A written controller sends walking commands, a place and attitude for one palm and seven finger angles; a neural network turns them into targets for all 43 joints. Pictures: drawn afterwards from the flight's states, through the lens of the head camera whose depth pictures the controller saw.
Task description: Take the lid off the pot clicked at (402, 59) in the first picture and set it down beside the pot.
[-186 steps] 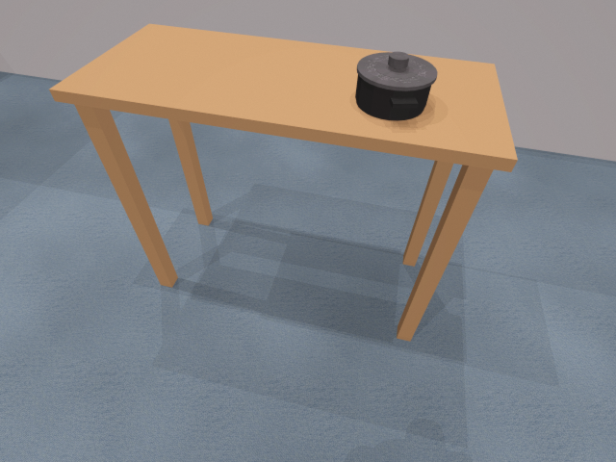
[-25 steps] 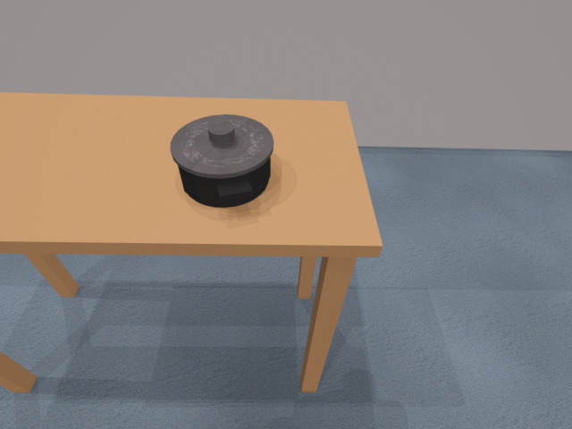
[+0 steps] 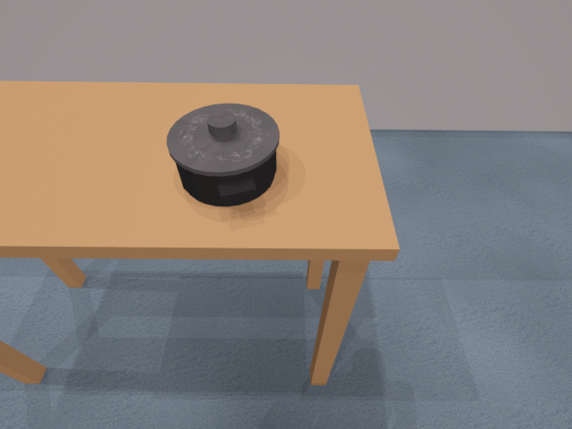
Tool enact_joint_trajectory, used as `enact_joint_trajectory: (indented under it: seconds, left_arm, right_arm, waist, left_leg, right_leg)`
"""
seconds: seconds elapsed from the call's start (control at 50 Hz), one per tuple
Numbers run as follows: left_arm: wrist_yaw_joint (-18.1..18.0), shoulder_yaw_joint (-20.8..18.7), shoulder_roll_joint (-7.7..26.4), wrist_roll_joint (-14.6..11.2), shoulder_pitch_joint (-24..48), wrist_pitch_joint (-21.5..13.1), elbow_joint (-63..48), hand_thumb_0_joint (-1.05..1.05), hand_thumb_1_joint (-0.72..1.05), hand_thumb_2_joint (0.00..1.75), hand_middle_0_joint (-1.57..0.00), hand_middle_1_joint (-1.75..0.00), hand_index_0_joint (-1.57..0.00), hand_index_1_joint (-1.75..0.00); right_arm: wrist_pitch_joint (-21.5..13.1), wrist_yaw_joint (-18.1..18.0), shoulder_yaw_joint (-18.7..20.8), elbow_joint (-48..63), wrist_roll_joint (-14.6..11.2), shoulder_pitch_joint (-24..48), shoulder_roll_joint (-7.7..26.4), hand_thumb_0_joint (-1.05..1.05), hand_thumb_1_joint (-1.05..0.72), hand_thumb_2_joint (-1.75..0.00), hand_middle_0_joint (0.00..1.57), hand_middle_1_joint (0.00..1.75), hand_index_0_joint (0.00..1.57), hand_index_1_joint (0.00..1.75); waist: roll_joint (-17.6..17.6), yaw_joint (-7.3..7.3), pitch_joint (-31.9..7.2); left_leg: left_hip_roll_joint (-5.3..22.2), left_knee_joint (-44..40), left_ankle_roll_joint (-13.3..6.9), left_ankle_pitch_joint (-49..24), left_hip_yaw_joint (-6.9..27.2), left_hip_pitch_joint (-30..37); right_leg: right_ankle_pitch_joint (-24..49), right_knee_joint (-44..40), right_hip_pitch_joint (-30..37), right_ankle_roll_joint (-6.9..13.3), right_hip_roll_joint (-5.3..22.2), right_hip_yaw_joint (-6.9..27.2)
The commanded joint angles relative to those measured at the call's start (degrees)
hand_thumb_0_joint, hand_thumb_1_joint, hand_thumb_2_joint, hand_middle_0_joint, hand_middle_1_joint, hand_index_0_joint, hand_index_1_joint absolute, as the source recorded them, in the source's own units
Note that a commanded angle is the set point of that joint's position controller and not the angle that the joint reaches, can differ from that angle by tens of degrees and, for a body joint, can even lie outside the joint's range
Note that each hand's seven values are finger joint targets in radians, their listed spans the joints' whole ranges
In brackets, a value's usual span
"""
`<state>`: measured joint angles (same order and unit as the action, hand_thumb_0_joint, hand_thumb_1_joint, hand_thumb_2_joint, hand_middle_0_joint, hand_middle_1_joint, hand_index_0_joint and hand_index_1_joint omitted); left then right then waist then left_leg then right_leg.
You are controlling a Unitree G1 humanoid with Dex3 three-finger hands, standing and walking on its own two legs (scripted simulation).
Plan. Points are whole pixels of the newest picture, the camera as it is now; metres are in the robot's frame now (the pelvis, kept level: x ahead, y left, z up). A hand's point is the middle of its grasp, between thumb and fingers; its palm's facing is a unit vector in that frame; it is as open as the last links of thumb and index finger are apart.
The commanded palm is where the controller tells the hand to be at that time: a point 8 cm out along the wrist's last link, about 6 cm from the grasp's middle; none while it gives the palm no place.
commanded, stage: look again from close up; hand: left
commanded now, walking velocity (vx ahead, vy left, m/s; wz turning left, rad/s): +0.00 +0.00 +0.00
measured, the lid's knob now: (222, 124) +0.50 +0.12 +0.17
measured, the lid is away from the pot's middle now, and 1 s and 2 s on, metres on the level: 0.00 0.00 0.00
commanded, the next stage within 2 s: lift the closed hand beside the body in 0.68 s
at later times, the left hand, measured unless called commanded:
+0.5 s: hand out of the picture +0.08 +0.20 -0.17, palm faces -0.01 -0.97 -0.24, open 7.4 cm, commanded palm none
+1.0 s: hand (143, 418) +0.15 +0.20 -0.05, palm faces +0.18 -0.92 -0.35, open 6.4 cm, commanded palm +0.10 +0.24 +0.01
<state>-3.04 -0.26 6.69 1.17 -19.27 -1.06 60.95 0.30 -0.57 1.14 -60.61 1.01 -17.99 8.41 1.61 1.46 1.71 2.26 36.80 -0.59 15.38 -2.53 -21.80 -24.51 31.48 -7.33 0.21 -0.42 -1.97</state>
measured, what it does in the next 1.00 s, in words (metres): stands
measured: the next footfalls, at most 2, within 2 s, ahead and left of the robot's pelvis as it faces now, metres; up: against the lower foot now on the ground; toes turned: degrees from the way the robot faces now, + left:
none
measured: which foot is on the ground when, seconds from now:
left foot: down 0.00-1.00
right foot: down 0.00-1.00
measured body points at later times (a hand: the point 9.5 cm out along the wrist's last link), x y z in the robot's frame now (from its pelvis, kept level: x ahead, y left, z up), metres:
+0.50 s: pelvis +0.03 +0.00 +0.00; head +0.06 +0.01 +0.45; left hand +0.08 +0.25 -0.15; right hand +0.10 -0.24 -0.14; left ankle +0.04 +0.11 -0.73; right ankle -0.08 -0.12 -0.73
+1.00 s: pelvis +0.01 -0.01 +0.01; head +0.03 -0.02 +0.46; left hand +0.14 +0.25 -0.03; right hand +0.14 -0.24 -0.11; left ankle +0.04 +0.11 -0.73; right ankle -0.08 -0.12 -0.73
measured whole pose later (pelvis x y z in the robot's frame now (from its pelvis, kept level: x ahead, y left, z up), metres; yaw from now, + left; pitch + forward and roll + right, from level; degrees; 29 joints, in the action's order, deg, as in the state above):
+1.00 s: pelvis +0.01 -0.01 +0.01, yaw +1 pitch +2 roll +1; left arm -7.2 -4.6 10.9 1.0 -27.7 0.8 10.7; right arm -8.2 1.1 2.3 -44.6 -0.5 -11.6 11.1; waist 0.8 1.3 0.1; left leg 0.4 27.8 -0.2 10.7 -2.2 -18.9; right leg -21.9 25.8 -5.8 0.3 1.0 -2.8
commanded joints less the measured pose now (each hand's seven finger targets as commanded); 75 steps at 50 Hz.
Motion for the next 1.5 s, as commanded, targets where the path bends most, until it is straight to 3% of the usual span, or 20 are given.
enact_joint_trajectory:
  seconds: [0.0,0.34,0.74,0.76,0.78,0.8,0.82,0.84,0.86,0.9,0.98,1.06,1.12,1.2,1.26,1.32,1.36,1.38,1.46,1.48]
  left_arm:
    - [-0.31,-1.18,5.97,-0.09,-3.69,-0.86,-4.07,0.0,0.9,0.9,-0.2,-0.3,-0.2,-0.3]
    - [-0.05,-2.27,12.0,-0.11,-0.94,-0.22,-8.58,0.0,0.9,0.9,-0.2,-0.3,-0.2,-0.3]
    - [0.54,-2.19,12.47,-0.26,-0.64,0.06,-7.29,0.0,0.9,0.9,-0.2,-0.3,-0.2,-0.3]
    - [-0.1,-0.07,13.07,-0.48,0.67,-0.27,-6.74,0.0,0.9,0.9,-0.2,-0.3,-0.2,-0.3]
    - [-3.26,-9.96,26.8,-8.57,31.39,-7.3,-62.67,0.0,0.9,0.9,-0.24,-0.35,-0.24,-0.35]
    - [-5.17,-1.37,18.51,-6.91,9.29,-4.79,-68.96,0.0,0.9,0.9,-0.29,-0.4,-0.29,-0.4]
    - [-7.16,-6.36,15.71,-4.15,-2.26,0.37,-57.46,0.0,0.9,0.9,-0.33,-0.44,-0.33,-0.44]
    - [-7.21,-3.3,8.33,-3.04,-12.69,3.19,-54.84,0.0,0.9,0.9,-0.38,-0.49,-0.38,-0.49]
    - [-6.96,-3.64,6.15,-0.92,-19.79,4.96,-46.92,0.0,0.9,0.9,-0.42,-0.54,-0.42,-0.54]
    - [-5.1,-6.19,7.83,0.86,-20.77,3.21,-45.42,0.0,0.9,0.9,-0.51,-0.64,-0.51,-0.64]
    - [-3.65,-9.95,14.92,-0.52,-19.56,-1.38,-69.78,0.0,0.9,0.9,-0.68,-0.83,-0.68,-0.83]
    - [-2.95,-10.39,14.37,-1.94,-15.87,-1.58,-67.94,0.0,0.9,0.9,-0.86,-1.02,-0.86,-1.02]
    - [-2.7,-9.9,15.84,-3.13,-12.62,-3.62,-80.78,0.0,0.9,0.9,-0.99,-1.16,-0.99,-1.16]
    - [-2.86,-11.9,16.65,-3.56,-14.73,-3.43,-80.98,0.0,0.9,0.9,-1.17,-1.36,-1.17,-1.36]
    - [-2.98,-14.78,19.61,-3.71,-15.89,-4.19,-86.63,0.0,0.9,0.9,-1.3,-1.5,-1.3,-1.5]
    - [-2.61,-13.44,17.2,-3.99,-19.31,-4.78,-91.0,0.0,0.9,0.9,-1.3,-1.5,-1.3,-1.5]
    - [-3.15,-17.59,20.67,-3.52,-20.58,-4.79,-89.64,0.0,0.9,0.9,-1.3,-1.5,-1.3,-1.5]
    - [-2.63,-15.38,17.79,-3.89,-22.38,-5.03,-92.03,0.0,0.9,0.9,-1.3,-1.5,-1.3,-1.5]
    - [-3.21,-20.5,22.49,-3.39,-22.61,-5.86,-95.25,0.0,0.9,0.9,-1.3,-1.5,-1.3,-1.5]
    - [-2.74,-17.8,19.33,-3.81,-23.81,-6.25,-97.97,0.0,0.9,0.9,-1.3,-1.5,-1.3,-1.5]
  right_arm:
    - [-1.67,-0.46,1.12,4.56,-0.23,-1.18,7.04,0.0,-0.9,-0.9,0.2,0.3,0.2,0.3]
    - [-1.38,-0.63,1.48,6.57,-0.61,5.87,9.53,0.0,-0.9,-0.9,0.2,0.3,0.2,0.3]
    - [-1.22,-0.68,1.22,5.14,-0.77,7.08,9.74,0.0,-0.9,-0.9,0.2,0.3,0.2,0.3]
    - [-1.14,-0.51,0.42,4.68,0.85,1.93,8.14,0.0,-0.9,-0.9,0.2,0.3,0.2,0.3]
    - [-8.57,0.09,2.05,19.35,-2.93,17.09,14.86,0.0,-0.9,-0.9,0.2,0.3,0.2,0.3]
    - [-14.97,-1.45,0.25,21.83,-2.92,7.06,12.49,0.0,-0.9,-0.9,0.2,0.3,0.2,0.3]
    - [-15.7,-1.53,0.52,16.63,-2.91,8.59,11.23,0.0,-0.9,-0.9,0.2,0.3,0.2,0.3]
    - [-15.85,-0.71,1.41,17.8,-2.95,9.07,10.73,0.0,-0.9,-0.9,0.2,0.3,0.2,0.3]
    - [-15.15,0.44,2.83,18.75,-2.65,9.57,10.77,0.0,-0.9,-0.9,0.2,0.3,0.2,0.3]
    - [-12.25,1.45,4.67,22.43,-1.72,11.18,11.4,0.0,-0.9,-0.9,0.2,0.3,0.2,0.3]
    - [-10.66,0.85,3.55,31.37,-1.27,12.71,11.32,0.0,-0.9,-0.9,0.2,0.3,0.2,0.3]
    - [-8.53,-0.86,2.91,33.61,-1.34,13.65,11.44,0.0,-0.9,-0.9,0.2,0.3,0.2,0.3]
    - [-9.36,-1.74,1.81,36.47,-1.04,13.82,11.14,0.0,-0.9,-0.9,0.2,0.3,0.2,0.3]
    - [-9.35,-2.48,1.54,36.13,-0.71,14.44,11.56,0.0,-0.9,-0.9,0.2,0.3,0.2,0.3]
    - [-9.67,-2.58,1.43,36.34,-0.5,14.56,11.76,0.0,-0.9,-0.9,0.2,0.3,0.2,0.3]
    - [-10.33,-2.68,1.08,36.26,-0.38,14.0,10.86,0.0,-0.9,-0.9,0.2,0.3,0.2,0.3]
    - [-10.34,-2.47,1.32,35.51,-0.02,14.96,11.35,0.0,-0.9,-0.9,0.2,0.3,0.2,0.3]
    - [-10.37,-2.48,1.33,35.93,-0.35,14.5,10.72,0.0,-0.9,-0.9,0.2,0.3,0.2,0.3]
    - [-11.11,-2.08,1.31,35.2,0.15,15.36,11.14,0.0,-0.9,-0.9,0.2,0.3,0.2,0.3]
    - [-11.33,-2.08,1.17,35.73,-0.16,14.99,10.48,0.0,-0.9,-0.9,0.2,0.3,0.2,0.3]
  waist:
    - [-0.53,-0.87,0.24]
    - [-1.58,-1.32,-4.24]
    - [-1.77,-1.73,-3.09]
    - [5.87,-0.67,0.53]
    - [7.71,-5.54,-11.53]
    - [13.4,-1.07,-20.81]
    - [12.24,-2.45,-17.39]
    - [8.63,-3.17,-10.97]
    - [2.11,-3.06,-6.62]
    - [-10.92,-2.0,-1.0]
    - [-0.25,-3.21,-9.88]
    - [-6.29,-1.36,-0.93]
    - [0.67,-2.15,-4.1]
    - [-1.69,-2.57,-0.87]
    - [2.13,-3.57,-2.18]
    - [2.49,-4.04,-2.86]
    - [0.19,-4.56,-2.32]
    - [-0.48,-4.48,-2.18]
    - [0.77,-5.41,-3.28]
    - [0.33,-5.14,-2.94]
  left_leg:
    - [5.56,-5.55,-3.04,-14.55,6.72,6.65]
    - [4.44,-2.34,-1.91,-24.03,2.28,11.39]
    - [4.22,-5.41,-1.57,-20.59,2.47,13.0]
    - [2.4,-10.39,-3.55,-19.03,4.47,19.62]
    - [-4.16,-9.18,-1.97,-19.82,5.23,19.43]
    - [-0.85,-9.73,-0.19,-33.09,3.17,32.3]
    - [-0.44,-10.35,-0.61,-38.61,3.01,29.71]
    - [-0.64,-11.09,-1.34,-42.93,4.01,26.6]
    - [-0.66,-10.42,-1.59,-42.31,4.28,21.12]
    - [-1.08,-8.62,-1.68,-28.27,3.12,13.93]
    - [-1.94,-8.3,-1.41,-19.9,0.42,17.6]
    - [-1.91,-8.9,-1.33,-9.35,0.25,15.88]
    - [-2.14,-10.04,-1.46,-8.95,-0.27,20.32]
    - [-2.35,-11.52,-1.42,-8.95,-0.15,20.69]
    - [-2.38,-12.44,-1.26,-11.76,-0.16,22.84]
    - [-2.18,-13.73,-1.32,-13.72,-0.1,23.43]
    - [-2.3,-13.84,-1.18,-14.71,0.05,23.72]
    - [-1.9,-14.35,-1.32,-14.76,0.1,23.47]
    - [-2.28,-14.23,-1.06,-16.58,0.06,24.37]
    - [-1.78,-14.63,-1.14,-16.3,0.34,23.87]
  right_leg:
    - [10.46,-3.91,-7.7,3.28,3.02,3.41]
    - [26.91,-3.05,-4.08,1.77,5.03,4.79]
    - [25.43,-6.34,-3.16,1.16,5.84,5.09]
    - [14.22,-4.18,-5.86,1.93,1.67,2.31]
    - [17.47,-8.6,-9.15,1.4,1.52,1.23]
    - [27.17,-6.11,-3.22,2.8,0.32,0.36]
    - [24.03,-5.07,-3.97,2.17,0.33,-0.57]
    - [23.6,-7.69,-5.38,1.86,-0.01,-2.37]
    - [25.61,-9.8,-6.19,1.39,-0.09,-3.2]
    - [31.02,-9.84,-9.47,0.48,0.52,-3.46]
    - [26.53,-10.29,-7.42,0.23,1.22,-1.61]
    - [17.16,-14.32,-14.31,-0.63,0.89,-1.61]
    - [14.75,-15.71,-12.94,-0.39,1.12,-0.34]
    - [14.73,-17.94,-12.81,-0.49,0.76,-0.73]
    - [17.44,-18.42,-10.33,-0.27,0.7,-0.55]
    - [19.3,-17.8,-7.33,-0.02,0.34,-1.2]
    - [20.21,-19.04,-7.6,-0.15,-0.19,-1.27]
    - [20.75,-18.18,-6.32,-0.13,-0.02,-1.59]
    - [22.04,-19.34,-5.7,-0.14,-0.78,-1.25]
    - [21.82,-18.4,-4.78,-0.12,-0.58,-1.5]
